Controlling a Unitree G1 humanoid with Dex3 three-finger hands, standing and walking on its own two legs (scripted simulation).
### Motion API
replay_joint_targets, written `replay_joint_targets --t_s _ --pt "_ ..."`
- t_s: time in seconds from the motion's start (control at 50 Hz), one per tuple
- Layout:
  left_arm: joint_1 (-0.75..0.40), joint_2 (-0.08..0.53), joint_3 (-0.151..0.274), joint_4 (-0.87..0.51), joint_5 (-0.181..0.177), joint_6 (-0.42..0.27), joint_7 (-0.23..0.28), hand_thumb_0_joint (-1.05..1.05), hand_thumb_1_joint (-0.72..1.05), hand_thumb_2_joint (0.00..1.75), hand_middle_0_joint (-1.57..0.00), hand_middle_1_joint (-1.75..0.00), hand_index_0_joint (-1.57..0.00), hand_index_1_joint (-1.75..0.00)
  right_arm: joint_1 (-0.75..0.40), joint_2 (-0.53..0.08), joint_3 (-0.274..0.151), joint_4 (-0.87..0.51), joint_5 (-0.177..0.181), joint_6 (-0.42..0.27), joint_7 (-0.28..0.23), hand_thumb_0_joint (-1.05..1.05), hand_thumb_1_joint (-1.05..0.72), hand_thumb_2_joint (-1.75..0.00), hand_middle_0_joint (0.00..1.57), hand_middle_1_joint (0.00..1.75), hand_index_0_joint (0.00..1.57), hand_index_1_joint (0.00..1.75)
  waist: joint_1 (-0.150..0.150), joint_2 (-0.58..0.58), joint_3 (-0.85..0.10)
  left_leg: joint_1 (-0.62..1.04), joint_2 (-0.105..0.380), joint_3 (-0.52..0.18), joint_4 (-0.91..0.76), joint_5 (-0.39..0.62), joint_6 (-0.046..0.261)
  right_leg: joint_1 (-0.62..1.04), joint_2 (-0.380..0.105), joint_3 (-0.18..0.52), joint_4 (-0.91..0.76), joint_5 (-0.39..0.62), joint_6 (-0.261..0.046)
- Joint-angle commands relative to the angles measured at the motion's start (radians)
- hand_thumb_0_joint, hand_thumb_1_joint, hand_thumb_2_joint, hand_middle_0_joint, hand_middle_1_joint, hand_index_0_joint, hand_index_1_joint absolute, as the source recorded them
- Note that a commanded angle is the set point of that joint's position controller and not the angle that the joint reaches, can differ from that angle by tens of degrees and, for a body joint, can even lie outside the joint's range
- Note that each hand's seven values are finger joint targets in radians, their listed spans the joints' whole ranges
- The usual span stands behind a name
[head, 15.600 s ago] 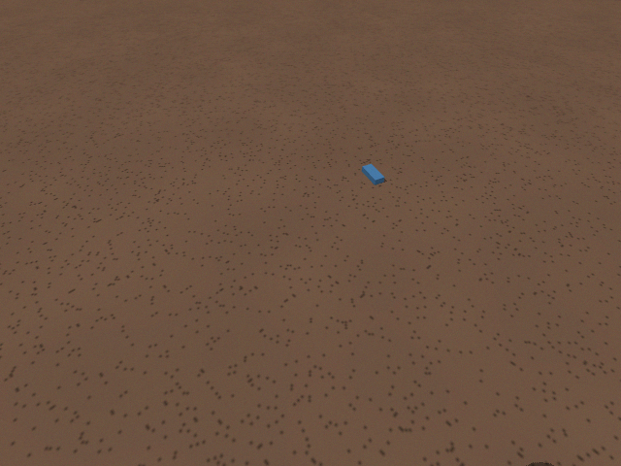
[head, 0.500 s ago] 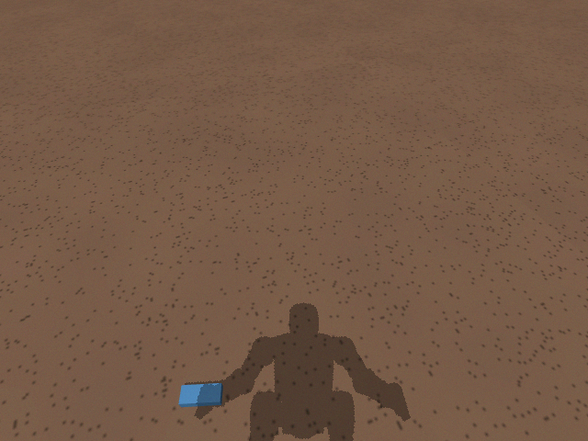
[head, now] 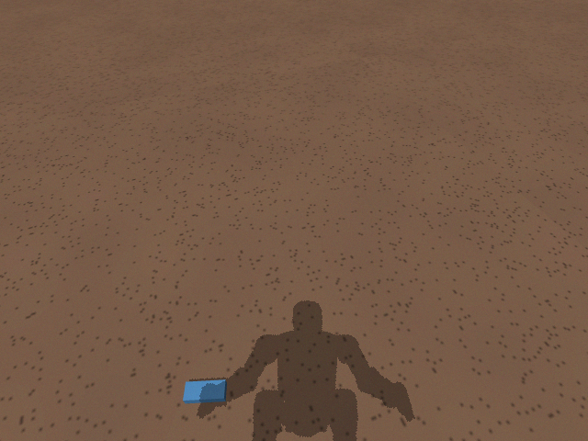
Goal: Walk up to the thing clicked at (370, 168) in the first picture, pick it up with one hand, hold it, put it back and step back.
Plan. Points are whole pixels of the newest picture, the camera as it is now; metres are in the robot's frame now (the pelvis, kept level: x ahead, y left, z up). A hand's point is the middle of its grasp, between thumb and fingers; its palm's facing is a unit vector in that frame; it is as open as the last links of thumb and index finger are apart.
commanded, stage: walk up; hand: left
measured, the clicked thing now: (205, 391) +0.44 +0.31 -0.76
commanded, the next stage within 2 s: stand in 1.54 s
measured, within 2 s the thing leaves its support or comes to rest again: neither
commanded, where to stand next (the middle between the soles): +0.04 +0.07 m, yaw +0 degrees
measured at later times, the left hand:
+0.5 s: hand out of the picture +0.07 +0.37 -0.17, palm faces -0.05 -0.92 -0.40, open 7.4 cm
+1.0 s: hand out of the picture +0.14 +0.33 -0.15, palm faces -0.07 -0.94 -0.32, open 7.4 cm
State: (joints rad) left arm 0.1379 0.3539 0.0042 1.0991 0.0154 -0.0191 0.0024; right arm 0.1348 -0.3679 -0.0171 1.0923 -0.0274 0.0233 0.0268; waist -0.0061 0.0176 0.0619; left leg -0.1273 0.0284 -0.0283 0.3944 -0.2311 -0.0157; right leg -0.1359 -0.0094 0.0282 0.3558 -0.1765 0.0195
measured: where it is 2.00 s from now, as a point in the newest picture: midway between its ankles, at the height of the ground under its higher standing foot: outside the picture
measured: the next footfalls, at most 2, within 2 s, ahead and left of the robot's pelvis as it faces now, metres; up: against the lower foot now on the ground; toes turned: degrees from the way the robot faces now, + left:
left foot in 0.24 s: +0.04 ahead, +0.22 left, +0.00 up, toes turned +0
right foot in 0.50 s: +0.05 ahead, -0.02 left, +0.00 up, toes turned +1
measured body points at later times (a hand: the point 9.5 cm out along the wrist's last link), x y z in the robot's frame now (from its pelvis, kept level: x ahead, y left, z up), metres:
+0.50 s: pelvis +0.01 +0.09 -0.02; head +0.04 +0.10 +0.43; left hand +0.07 +0.42 -0.14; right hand +0.08 -0.20 -0.14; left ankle +0.01 +0.21 -0.75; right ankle +0.01 -0.02 -0.74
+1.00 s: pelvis +0.02 +0.09 +0.00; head +0.03 +0.09 +0.45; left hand +0.14 +0.38 -0.13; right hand +0.09 -0.23 -0.12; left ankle +0.01 +0.21 -0.75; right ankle +0.01 -0.02 -0.75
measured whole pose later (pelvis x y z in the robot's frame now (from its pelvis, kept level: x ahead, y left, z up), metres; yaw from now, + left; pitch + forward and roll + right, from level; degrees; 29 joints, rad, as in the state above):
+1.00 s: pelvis +0.02 +0.09 +0.00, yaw -3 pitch -3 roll +0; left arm 0.08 0.36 0.02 1.05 0.01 0.02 -0.03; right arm 0.13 -0.38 -0.01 1.04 -0.01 -0.03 -0.01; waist -0.01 -0.02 0.07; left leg -0.09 0.03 0.05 0.37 -0.23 -0.02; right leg -0.12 0.04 0.04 0.38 -0.21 -0.02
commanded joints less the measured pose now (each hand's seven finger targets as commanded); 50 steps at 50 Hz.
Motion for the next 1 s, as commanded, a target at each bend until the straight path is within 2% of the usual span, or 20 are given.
replay_joint_targets --t_s 0.0,0.06,0.14,0.18,0.2,0.22,0.24,0.26,0.32,0.38,0.44,0.46,0.5,0.52,0.54,0.58,0.62,0.68,0.76,0.98 --pt "0.106 0.405 0.132 -0.077 0.02 -0.03 0.073 0.0 0.9 0.9 -0.2 -0.3 -0.2 -0.3 -0.046 -0.219 -0.09 -0.177 -0.04 0.041 0.012 0.0 -0.9 -0.9 0.2 0.3 0.2 0.3 0.068 -0.105 -0.01 -0.311 0.008 -0.081 0.497 -0.283 0.031 0.029 -0.424 0.417 -0.141 -0.024 -0.278" --pt "0.017 0.33 0.121 -0.145 0.026 -0.033 0.076 0.0 0.9 0.9 -0.2 -0.3 -0.2 -0.3 0.04 -0.207 -0.109 -0.197 -0.03 0.052 0.031 0.0 -0.9 -0.9 0.2 0.3 0.2 0.3 0.002 -0.139 -0.011 -0.297 0.058 -0.128 0.569 -0.255 0.033 -0.044 -0.326 0.24 -0.091 0.02 -0.257" --pt "0.011 0.323 0.121 -0.202 0.037 -0.032 0.059 0.0 0.9 0.9 -0.2 -0.3 -0.2 -0.3 0.071 -0.2 -0.121 -0.222 -0.029 0.043 0.036 0.0 -0.9 -0.9 0.2 0.3 0.2 0.3 0.005 -0.197 -0.048 -0.174 0.043 -0.045 0.317 -0.257 0.028 -0.095 -0.269 0.143 0.037 0.129 -0.219" --pt "-0.033 0.297 0.105 -0.23 0.021 -0.015 0.043 0.0 0.9 0.9 -0.2 -0.3 -0.2 -0.3 0.164 -0.186 -0.132 -0.184 -0.021 0.026 0.025 0.0 -0.9 -0.9 0.2 0.3 0.2 0.3 -0.048 -0.149 -0.082 -0.007 -0.022 0.05 0.036 -0.037 0.028 -0.158 -0.197 0.068 0.203 0.13 -0.168" --pt "-0.014 0.23 0.082 -0.232 0.01 -0.005 0.04 0.0 0.9 0.9 -0.2 -0.3 -0.2 -0.3 0.201 -0.219 -0.142 -0.17 -0.029 0.013 0.013 0.0 -0.9 -0.9 0.2 0.3 0.2 0.3 -0.067 -0.036 -0.098 0.089 -0.005 0.004 -0.041 0.029 0.033 -0.24 -0.11 0.031 0.358 0.013 -0.11" --pt "0.031 0.142 0.058 -0.246 -0.002 0.002 0.039 0.0 0.9 0.9 -0.2 -0.3 -0.2 -0.3 0.168 -0.308 -0.154 -0.204 -0.044 0.0 0.006 0.0 -0.9 -0.9 0.2 0.3 0.2 0.3 -0.041 0.225 -0.093 0.101 0.222 -0.335 -0.14 0.091 0.09 -0.382 0.066 -0.021 0.532 -0.366 -0.056" --pt "0.033 0.214 0.074 -0.218 -0.003 0.011 0.055 0.0 0.9 0.9 -0.2 -0.3 -0.2 -0.3 0.107 -0.374 -0.154 -0.235 -0.02 -0.01 0.003 0.0 -0.9 -0.9 0.2 0.3 0.2 0.3 -0.044 0.219 -0.111 -0.079 0.313 -0.454 -0.143 -0.063 0.219 -0.283 0.041 0.105 0.588 -0.474 -0.055" --pt "0.004 0.246 0.076 -0.204 -0.005 0.012 0.055 0.0 0.9 0.9 -0.2 -0.3 -0.2 -0.3 0.058 -0.341 -0.145 -0.246 -0.009 -0.014 -0.002 0.0 -0.9 -0.9 0.2 0.3 0.2 0.3 -0.031 0.148 -0.042 -0.164 0.316 -0.436 -0.142 -0.102 0.253 -0.259 0.028 0.129 0.64 -0.46 -0.057" --pt "0.09 0.233 0.072 -0.155 -0.022 0.004 0.036 0.0 0.9 0.9 -0.2 -0.3 -0.2 -0.3 0.005 -0.261 -0.107 -0.251 0.0 -0.035 -0.026 0.0 -0.9 -0.9 0.2 0.3 0.2 0.3 0.027 0.14 -0.031 -0.039 0.233 -0.227 -0.007 0.189 0.19 -0.274 -0.004 0.1 0.517 -0.316 -0.045" --pt "0.052 0.228 0.076 -0.158 -0.005 0.008 0.018 0.0 0.9 0.9 -0.2 -0.3 -0.2 -0.3 0.051 -0.275 -0.104 -0.236 0.004 -0.049 -0.031 0.0 -0.9 -0.9 0.2 0.3 0.2 0.3 -0.007 0.144 -0.051 -0.001 0.255 -0.221 0.03 0.393 0.2 -0.184 0.002 0.034 0.375 -0.312 -0.033" --pt "0.064 0.208 0.079 -0.162 0.006 0.013 0.015 0.0 0.9 0.9 -0.2 -0.3 -0.2 -0.3 0.043 -0.274 -0.096 -0.241 0.021 -0.047 -0.042 0.0 -0.9 -0.9 0.2 0.3 0.2 0.3 0.012 0.118 -0.061 0.002 0.239 -0.182 0.108 0.481 0.181 -0.087 0.014 -0.011 0.168 -0.184 -0.059" --pt "0.072 0.213 0.083 -0.154 0.011 0.012 0.013 0.0 0.9 0.9 -0.2 -0.3 -0.2 -0.3 0.038 -0.264 -0.091 -0.241 0.028 -0.044 -0.045 0.0 -0.9 -0.9 0.2 0.3 0.2 0.3 0.022 0.088 -0.065 -0.049 0.211 -0.155 0.128 0.456 0.147 -0.011 0.009 0.002 0.085 -0.047 -0.071" --pt "0.056 0.286 0.097 -0.171 0.017 0.003 0.011 0.0 0.9 0.9 -0.2 -0.3 -0.2 -0.3 0.041 -0.199 -0.068 -0.251 0.046 -0.047 -0.049 0.0 -0.9 -0.9 0.2 0.3 0.2 0.3 0.013 -0.069 -0.104 -0.136 0.087 -0.066 0.187 0.198 0.058 0.078 -0.141 0.212 0.037 0.208 -0.143" --pt "-0.011 0.288 0.09 -0.188 0.004 0.006 0.001 0.0 0.9 0.9 -0.2 -0.3 -0.2 -0.3 0.04 -0.184 -0.068 -0.235 0.047 -0.044 -0.052 0.0 -0.9 -0.9 0.2 0.3 0.2 0.3 -0.01 -0.097 -0.095 -0.055 0.011 0.002 0.191 -0.083 0.034 -0.038 -0.209 0.245 0.036 0.161 -0.213" --pt "-0.045 0.265 0.08 -0.207 0.002 0.007 -0.006 0.0 0.9 0.9 -0.2 -0.3 -0.2 -0.3 0.066 -0.177 -0.066 -0.212 0.038 -0.045 -0.054 0.0 -0.9 -0.9 0.2 0.3 0.2 0.3 -0.023 -0.104 -0.08 0.008 0.005 0.006 0.138 -0.13 0.03 -0.103 -0.219 0.244 0.043 0.141 -0.211" --pt "-0.074 0.221 0.065 -0.205 -0.005 0.015 -0.011 0.0 0.9 0.9 -0.2 -0.3 -0.2 -0.3 0.061 -0.207 -0.068 -0.188 0.021 -0.061 -0.052 0.0 -0.9 -0.9 0.2 0.3 0.2 0.3 -0.032 -0.091 -0.058 0.043 0.072 -0.063 0.006 0.014 0.054 -0.133 -0.132 0.165 0.062 0.124 -0.118" --pt "-0.033 0.217 0.07 -0.178 -0.004 0.019 -0.011 0.0 0.9 0.9 -0.2 -0.3 -0.2 -0.3 0.032 -0.247 -0.07 -0.176 0.021 -0.076 -0.052 0.0 -0.9 -0.9 0.2 0.3 0.2 0.3 0.003 -0.036 -0.067 0.035 0.167 -0.148 -0.024 0.174 0.111 -0.08 -0.064 0.097 0.135 0.131 -0.074" --pt "-0.03 0.216 0.072 -0.161 -0.003 0.013 -0.013 0.0 0.9 0.9 -0.2 -0.3 -0.2 -0.3 0.008 -0.232 -0.059 -0.171 0.026 -0.083 -0.055 0.0 -0.9 -0.9 0.2 0.3 0.2 0.3 0.007 -0.025 -0.095 0.029 0.149 -0.087 -0.003 0.279 0.098 0.003 -0.079 0.106 0.091 0.213 -0.08" --pt "-0.062 0.202 0.063 -0.149 -0.009 0.015 -0.015 0.0 0.9 0.9 -0.2 -0.3 -0.2 -0.3 -0.025 -0.211 -0.047 -0.149 0.022 -0.079 -0.054 0.0 -0.9 -0.9 0.2 0.3 0.2 0.3 0.007 0.016 -0.08 0.001 0.109 -0.036 -0.055 0.183 0.053 0.037 -0.087 0.122 0.037 0.215 -0.085" --pt "-0.096 0.21 0.067 -0.097 -0.007 0.016 -0.017 0.0 0.9 0.9 -0.2 -0.3 -0.2 -0.3 -0.046 -0.213 -0.039 -0.108 0.019 -0.077 -0.051 0.0 -0.9 -0.9 0.2 0.3 0.2 0.3 0.004 -0.014 -0.068 0.041 0.109 -0.011 -0.099 0.137 0.041 0.026 -0.087 0.128 -0.039 0.183 -0.073"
